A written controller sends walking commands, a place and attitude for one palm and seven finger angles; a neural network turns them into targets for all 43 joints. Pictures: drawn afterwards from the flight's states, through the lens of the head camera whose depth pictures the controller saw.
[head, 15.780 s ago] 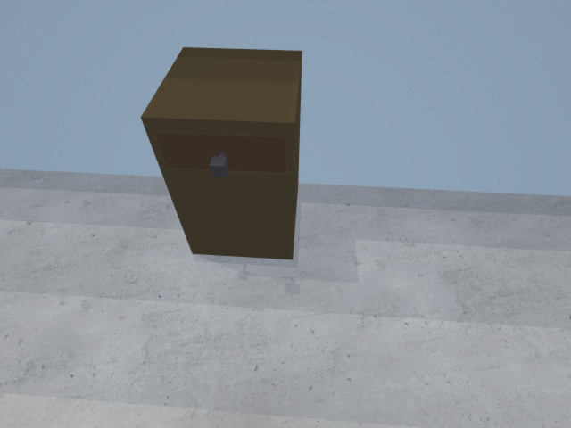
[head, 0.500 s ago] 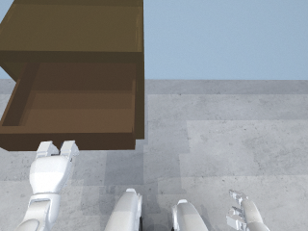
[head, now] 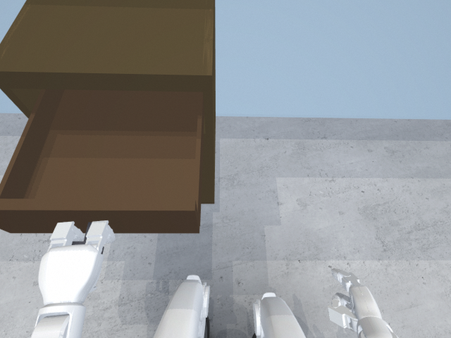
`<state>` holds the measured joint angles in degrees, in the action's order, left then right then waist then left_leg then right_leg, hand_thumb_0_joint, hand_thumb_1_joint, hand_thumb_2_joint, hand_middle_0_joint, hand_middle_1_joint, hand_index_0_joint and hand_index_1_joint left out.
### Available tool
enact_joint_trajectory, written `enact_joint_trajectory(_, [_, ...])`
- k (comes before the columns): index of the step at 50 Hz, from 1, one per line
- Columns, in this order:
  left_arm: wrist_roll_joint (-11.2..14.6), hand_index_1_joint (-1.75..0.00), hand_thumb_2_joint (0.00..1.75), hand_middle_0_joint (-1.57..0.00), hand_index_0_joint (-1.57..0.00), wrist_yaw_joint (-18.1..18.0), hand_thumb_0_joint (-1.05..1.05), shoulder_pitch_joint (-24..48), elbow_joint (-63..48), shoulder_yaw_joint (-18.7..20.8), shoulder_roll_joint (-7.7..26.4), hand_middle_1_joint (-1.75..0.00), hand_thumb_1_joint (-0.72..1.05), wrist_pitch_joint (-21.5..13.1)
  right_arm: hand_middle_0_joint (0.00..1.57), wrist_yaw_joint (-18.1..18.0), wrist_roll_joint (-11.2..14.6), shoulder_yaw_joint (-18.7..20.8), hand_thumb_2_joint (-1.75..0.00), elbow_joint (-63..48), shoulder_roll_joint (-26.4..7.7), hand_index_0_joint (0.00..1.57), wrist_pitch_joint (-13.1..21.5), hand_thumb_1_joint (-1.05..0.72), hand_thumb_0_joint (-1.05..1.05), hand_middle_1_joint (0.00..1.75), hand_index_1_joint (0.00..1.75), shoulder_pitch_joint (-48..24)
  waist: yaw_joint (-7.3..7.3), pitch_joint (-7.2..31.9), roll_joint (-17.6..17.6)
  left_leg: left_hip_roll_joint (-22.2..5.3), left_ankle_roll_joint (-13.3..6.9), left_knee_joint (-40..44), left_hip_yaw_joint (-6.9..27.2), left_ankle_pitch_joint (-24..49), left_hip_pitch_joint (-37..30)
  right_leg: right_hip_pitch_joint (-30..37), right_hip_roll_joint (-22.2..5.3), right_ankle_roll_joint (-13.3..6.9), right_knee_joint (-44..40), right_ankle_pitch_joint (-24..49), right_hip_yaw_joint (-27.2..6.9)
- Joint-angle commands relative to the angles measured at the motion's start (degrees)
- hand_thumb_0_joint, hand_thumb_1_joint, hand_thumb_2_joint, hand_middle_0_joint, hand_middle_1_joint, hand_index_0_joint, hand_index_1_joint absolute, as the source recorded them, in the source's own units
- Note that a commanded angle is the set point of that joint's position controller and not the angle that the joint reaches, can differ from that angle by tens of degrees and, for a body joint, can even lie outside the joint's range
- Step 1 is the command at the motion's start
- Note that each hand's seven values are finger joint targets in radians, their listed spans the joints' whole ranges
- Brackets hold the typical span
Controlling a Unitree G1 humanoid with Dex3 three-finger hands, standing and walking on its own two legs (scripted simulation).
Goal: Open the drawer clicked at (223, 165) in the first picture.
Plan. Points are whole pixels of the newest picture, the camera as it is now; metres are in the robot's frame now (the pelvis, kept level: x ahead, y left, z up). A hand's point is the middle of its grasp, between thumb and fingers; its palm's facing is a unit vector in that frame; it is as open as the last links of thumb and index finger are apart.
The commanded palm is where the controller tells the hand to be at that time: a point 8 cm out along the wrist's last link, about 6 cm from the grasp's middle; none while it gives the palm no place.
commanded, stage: pull the drawer open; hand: left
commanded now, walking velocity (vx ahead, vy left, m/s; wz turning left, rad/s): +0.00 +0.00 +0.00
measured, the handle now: (87, 244) +0.26 +0.28 -0.05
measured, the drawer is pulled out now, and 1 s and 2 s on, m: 0.26 0.30 0.30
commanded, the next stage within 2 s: open the thumb to release the handle in 1.00 s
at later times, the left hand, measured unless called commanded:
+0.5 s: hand (85, 282) +0.20 +0.27 -0.07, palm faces -0.08 -0.06 -0.99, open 7.8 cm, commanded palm +0.18 +0.26 -0.02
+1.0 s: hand (83, 295) +0.18 +0.26 -0.07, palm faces -0.11 -0.07 -0.99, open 7.8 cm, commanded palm +0.15 +0.25 -0.02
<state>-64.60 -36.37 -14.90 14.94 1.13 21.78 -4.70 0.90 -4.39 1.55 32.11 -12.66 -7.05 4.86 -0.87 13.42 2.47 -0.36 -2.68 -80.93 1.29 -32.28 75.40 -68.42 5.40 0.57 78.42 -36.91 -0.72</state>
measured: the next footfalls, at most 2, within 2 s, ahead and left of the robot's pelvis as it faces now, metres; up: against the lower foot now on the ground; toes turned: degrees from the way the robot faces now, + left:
none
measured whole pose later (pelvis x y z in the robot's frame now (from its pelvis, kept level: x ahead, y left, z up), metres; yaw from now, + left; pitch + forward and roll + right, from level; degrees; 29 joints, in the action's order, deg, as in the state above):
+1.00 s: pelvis +0.00 -0.01 -0.01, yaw +1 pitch +27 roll -4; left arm -64.5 -35.9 -22.8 10.3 2.8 20.9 -8.2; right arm 1.4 -5.2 1.2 30.1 -12.6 -7.3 3.3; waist -2.2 14.1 2.7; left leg 0.0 -2.1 -82.6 1.8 -33.0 76.5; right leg -69.5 5.1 -0.1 80.6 -38.1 -0.1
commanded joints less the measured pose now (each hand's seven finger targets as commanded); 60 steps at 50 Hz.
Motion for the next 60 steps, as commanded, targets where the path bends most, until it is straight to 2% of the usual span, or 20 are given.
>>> enact_joint_trajectory(1, [2.3, -1.35, 0.90, -0.40, -0.40, -2.9, 0.00, -7.2, -9.5, 8.4, 9.0, -1.35, 0.90, 0.2, 0.20, -0.6, -0.1, 3.2, -0.90, -7.6, -8.1, 0.20, 2.0, -0.90, 0.00, 0.30, 0.30, -1.9, -3.73, 19.4, 4.1, 0.0, 0.8, 11.1, 2.7, 19.8, -27.2, 2.5, -0.2, -5.1, -8.8, 16.7, 3.2])
enact_joint_trajectory(4, [2.2, -1.35, 0.90, -0.40, -0.40, -2.7, 0.00, -8.0, -9.2, 6.3, 6.9, -1.35, 0.90, 0.5, 0.20, -0.4, -0.1, 3.2, -0.90, -7.7, -8.1, 0.20, 1.8, -0.90, 0.00, 0.30, 0.30, -1.8, -3.14, 19.4, 2.8, 0.2, 0.8, 11.0, 2.6, 19.4, -27.2, 2.4, -0.3, -4.8, -9.0, 16.3, 3.6])
enact_joint_trajectory(9, [2.6, -1.35, 0.90, -0.40, -0.40, -2.5, 0.00, -10.3, -8.9, 7.6, 7.8, -1.35, 0.90, 0.2, 0.20, -0.6, 0.0, 3.1, -0.90, -7.9, -7.8, 0.20, 1.9, -0.90, 0.00, 0.30, 0.30, -2.0, -3.84, 19.2, 1.4, 0.4, 0.7, 10.7, 2.2, 19.4, -26.2, 3.4, -0.1, -4.9, -8.9, 17.4, 3.0])
enact_joint_trajectory(12, [2.4, -1.35, 0.90, -0.40, -0.40, -2.6, 0.00, -11.9, -10.1, 8.1, 8.4, -1.35, 0.90, -0.5, 0.20, -0.5, 0.0, 2.9, -0.90, -8.1, -7.7, 0.20, 2.0, -0.90, 0.00, 0.30, 0.30, -2.3, -4.40, 20.4, 3.3, 0.4, 0.8, 10.7, 2.2, 20.9, -26.9, 3.6, -0.2, -5.0, -8.2, 18.3, 3.0])
enact_joint_trajectory(14, [2.7, -1.35, 0.90, -0.40, -0.40, -2.3, 0.00, -12.6, -9.5, 7.0, 7.2, -1.35, 0.90, -0.3, 0.20, -0.4, -0.1, 3.0, -0.90, -8.2, -7.6, 0.20, 1.9, -0.90, 0.00, 0.30, 0.30, -2.4, -3.71, 18.9, 1.9, 0.5, 0.6, 10.5, 2.0, 19.9, -26.2, 3.5, -0.2, -4.9, -8.9, 18.2, 2.9])
enact_joint_trajectory(16, [2.6, -1.35, 0.90, -0.40, -0.40, -2.4, 0.00, -11.7, -9.3, 8.7, 8.7, -1.35, 0.90, -0.6, 0.20, -0.6, -0.1, 2.9, -0.90, -8.0, -7.7, 0.20, 1.9, -0.90, 0.00, 0.30, 0.30, -2.5, -3.85, 18.0, 1.7, 0.5, 0.5, 10.5, 2.1, 18.9, -24.8, 3.6, -0.2, -5.0, -9.0, 17.7, 2.5])
enact_joint_trajectory(20, [2.3, -1.35, 0.90, -0.40, -0.40, -2.6, 0.00, -12.0, -9.6, 7.5, 7.4, -1.35, 0.90, -1.0, 0.20, -0.6, -0.3, 3.0, -0.90, -8.0, -7.6, 0.20, 2.1, -0.90, 0.00, 0.30, 0.30, -2.8, -3.71, 18.4, 2.5, 0.6, 0.5, 10.0, 1.8, 17.6, -24.8, 2.6, -0.3, -4.8, -8.9, 16.5, 2.6])
enact_joint_trajectory(23, [2.4, -1.35, 0.90, -0.40, -0.40, -2.5, 0.00, -14.9, -9.2, 8.8, 8.1, -1.35, 0.90, -1.5, 0.20, -0.6, -0.2, 3.0, -0.90, -8.3, -7.5, 0.20, 2.1, -0.90, 0.00, 0.30, 0.30, -2.7, -4.69, 19.0, 2.2, 0.8, 0.6, 10.0, 1.7, 19.6, -25.0, 3.4, -0.2, -5.0, -8.2, 18.2, 2.6])
enact_joint_trajectory(25, [2.3, -1.35, 0.90, -0.40, -0.40, -2.5, 0.00, -14.2, -9.6, 8.1, 7.7, -1.35, 0.90, -1.4, 0.20, -0.6, -0.2, 3.0, -0.90, -8.3, -7.5, 0.20, 2.0, -0.90, 0.00, 0.30, 0.30, -2.8, -4.19, 18.5, 1.5, 0.8, 0.5, 9.9, 1.8, 19.2, -24.8, 3.2, -0.2, -4.9, -8.5, 18.2, 2.4])
enact_joint_trajectory(28, [2.3, -1.35, 0.90, -0.40, -0.40, -2.6, 0.00, -16.6, -11.4, 8.1, 7.6, -1.35, 0.90, -1.9, 0.20, -0.4, -0.2, 3.0, -0.90, -8.8, -7.5, 0.20, 1.9, -0.90, 0.00, 0.30, 0.30, -2.9, -4.94, 20.3, 3.4, 0.7, 0.8, 10.2, 2.0, 21.8, -26.9, 3.6, -0.3, -5.1, -7.9, 19.2, 2.8])
enact_joint_trajectory(30, [2.5, -1.35, 0.90, -0.40, -0.40, -2.3, 0.00, -16.9, -11.7, 7.1, 6.7, -1.35, 0.90, -1.7, 0.20, -0.3, -0.2, 3.0, -0.90, -9.0, -7.4, 0.20, 1.8, -0.90, 0.00, 0.30, 0.30, -2.8, -4.35, 19.7, 2.0, 0.6, 0.6, 10.1, 1.9, 21.8, -27.0, 3.6, -0.3, -5.0, -8.5, 19.7, 2.7])
enact_joint_trajectory(36, [2.1, -1.35, 0.90, -0.40, -0.40, -2.5, 0.00, -16.7, -12.6, 8.9, 8.3, -1.35, 0.90, -3.1, 0.20, -0.4, -0.5, 2.8, -0.90, -9.0, -7.2, 0.20, 1.9, -0.90, 0.00, 0.30, 0.30, -3.4, -4.81, 19.4, 3.3, 0.5, 0.6, 10.0, 2.3, 21.5, -26.0, 3.2, -0.4, -5.2, -7.8, 19.0, 2.7])
enact_joint_trajectory(44, [1.6, -1.35, 0.90, -0.40, -0.40, -2.3, 0.00, -18.6, -13.1, 7.2, 6.7, -1.35, 0.90, -4.0, 0.20, 0.0, -0.8, 2.7, -0.90, -9.6, -7.2, 0.20, 1.8, -0.90, 0.00, 0.30, 0.30, -3.8, -4.26, 18.2, 2.6, 0.6, 0.6, 9.6, 2.3, 20.1, -26.0, 1.4, -0.4, -5.2, -7.8, 17.3, 3.0])
enact_joint_trajectory(46, [1.5, -1.35, 0.90, -0.40, -0.40, -2.6, 0.00, -17.9, -14.4, 8.1, 7.9, -1.35, 0.90, -4.3, 0.20, -0.1, -0.9, 2.6, -0.90, -9.8, -7.1, 0.20, 1.9, -0.90, 0.00, 0.30, 0.30, -4.0, -4.84, 18.8, 4.6, 0.6, 0.5, 9.8, 2.5, 20.3, -25.8, 1.7, -0.5, -5.4, -7.4, 16.9, 3.1])
enact_joint_trajectory(51, [1.8, -1.35, 0.90, -0.40, -0.40, -2.2, 0.00, -21.2, -15.3, 7.9, 7.3, -1.35, 0.90, -4.6, 0.20, 0.1, -0.8, 2.6, -0.90, -10.4, -6.9, 0.20, 1.8, -0.90, 0.00, 0.30, 0.30, -4.0, -5.51, 20.5, 3.8, 0.5, 0.7, 9.9, 2.7, 22.3, -27.1, 2.3, -0.4, -5.5, -7.0, 17.9, 3.1])
enact_joint_trajectory(53, [2.0, -1.35, 0.90, -0.40, -0.40, -1.9, 0.00, -22.0, -15.3, 6.2, 6.0, -1.35, 0.90, -4.4, 0.20, 0.3, -0.7, 2.6, -0.90, -10.5, -6.9, 0.20, 1.7, -0.90, 0.00, 0.30, 0.30, -4.0, -5.05, 19.8, 3.4, 0.6, 0.7, 9.9, 2.4, 21.9, -27.2, 2.2, -0.4, -5.3, -7.4, 18.1, 3.4])
enact_joint_trajectory(54, [1.9, -1.35, 0.90, -0.40, -0.40, -1.8, 0.00, -21.8, -15.5, 6.7, 6.4, -1.35, 0.90, -4.5, 0.20, 0.3, -0.8, 2.6, -0.90, -10.5, -6.9, 0.20, 1.6, -0.90, 0.00, 0.30, 0.30, -4.0, -5.05, 19.5, 3.0, 0.7, 0.6, 9.8, 2.2, 21.1, -26.8, 2.1, -0.3, -5.4, -7.7, 17.9, 2.8])
enact_joint_trajectory(55, [0.5, -1.35, 0.90, -0.40, -0.40, -3.1, 0.00, -2.8, -15.8, 8.8, 10.8, -1.35, 0.90, -4.7, 0.20, -0.2, -1.0, 2.8, -0.90, -8.0, -7.9, 0.20, 1.1, -0.90, 0.00, 0.30, 0.30, -3.3, -0.93, 16.4, 2.3, 0.0, 0.5, 7.5, 3.0, 18.0, -23.9, -2.9, -0.8, -4.8, -7.3, 16.0, 2.6])
enact_joint_trajectory(56, [-0.1, -1.34, 0.87, -0.40, -0.40, -3.9, 0.00, -1.9, -16.1, 10.2, 11.0, -1.34, 0.83, -5.4, 0.20, -0.9, -1.4, 2.9, -0.90, -7.8, -7.7, 0.20, 1.6, -0.90, 0.00, 0.30, 0.30, -3.1, -2.12, 17.3, 3.0, 0.0, 0.4, 7.4, 3.1, 16.9, -23.4, -2.8, -0.8, -4.8, -6.7, 14.4, 3.0])
enact_joint_trajectory(60, [-0.2, -1.31, 0.75, -0.38, -0.38, -4.1, 0.00, -5.9, -12.7, 8.9, 8.9, -1.31, 0.55, -5.2, 0.20, -0.7, -1.1, 3.1, -0.90, -8.0, -7.8, 0.20, 2.0, -0.90, 0.00, 0.30, 0.30, -2.7, -3.06, 19.6, 3.3, 0.4, 0.6, 7.9, 2.9, 17.1, -24.9, -2.4, -0.7, -5.0, -6.8, 13.6, 3.5])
